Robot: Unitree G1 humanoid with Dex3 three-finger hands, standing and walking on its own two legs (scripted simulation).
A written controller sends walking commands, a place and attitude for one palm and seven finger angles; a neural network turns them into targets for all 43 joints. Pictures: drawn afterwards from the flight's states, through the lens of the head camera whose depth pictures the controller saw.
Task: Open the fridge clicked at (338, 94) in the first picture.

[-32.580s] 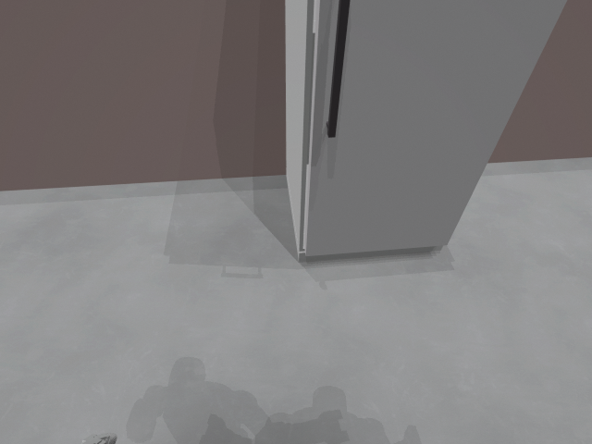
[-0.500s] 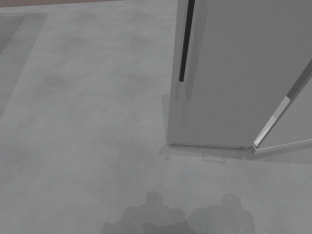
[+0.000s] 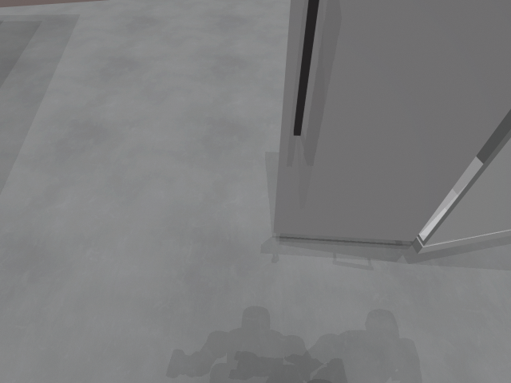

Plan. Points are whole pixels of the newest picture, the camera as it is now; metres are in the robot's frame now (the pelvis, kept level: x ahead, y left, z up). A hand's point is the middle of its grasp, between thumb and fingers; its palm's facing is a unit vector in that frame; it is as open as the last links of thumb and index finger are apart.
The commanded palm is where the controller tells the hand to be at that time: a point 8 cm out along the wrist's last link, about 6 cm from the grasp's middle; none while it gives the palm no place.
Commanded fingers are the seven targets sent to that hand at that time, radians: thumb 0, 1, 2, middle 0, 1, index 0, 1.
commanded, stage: look to check the result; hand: left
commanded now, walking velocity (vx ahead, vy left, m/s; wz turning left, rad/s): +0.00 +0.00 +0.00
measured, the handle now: (306, 48) +0.78 -0.08 +0.15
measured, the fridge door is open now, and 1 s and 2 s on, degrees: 74 74 74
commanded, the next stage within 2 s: stand and wait in 0.14 s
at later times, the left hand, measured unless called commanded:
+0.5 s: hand out of the picture +0.11 +0.23 -0.16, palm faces -0.04 -0.94 -0.33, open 7.4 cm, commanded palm none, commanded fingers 0.00 0.90 0.90 -0.20 -0.30 -0.20 -0.30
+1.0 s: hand out of the picture +0.10 +0.22 -0.16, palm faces -0.04 -0.95 -0.32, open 7.4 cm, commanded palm none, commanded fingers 0.00 0.90 0.90 -0.20 -0.30 -0.20 -0.30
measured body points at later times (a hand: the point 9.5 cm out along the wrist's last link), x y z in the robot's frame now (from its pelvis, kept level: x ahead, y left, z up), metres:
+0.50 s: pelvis +0.02 -0.01 +0.00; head +0.03 -0.02 +0.45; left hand +0.11 +0.28 -0.13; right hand +0.08 -0.30 -0.14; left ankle -0.01 +0.10 -0.75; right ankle +0.01 -0.11 -0.75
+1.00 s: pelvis +0.01 -0.01 +0.00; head +0.03 -0.02 +0.45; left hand +0.10 +0.27 -0.13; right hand +0.07 -0.30 -0.14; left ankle -0.01 +0.10 -0.75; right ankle +0.01 -0.11 -0.75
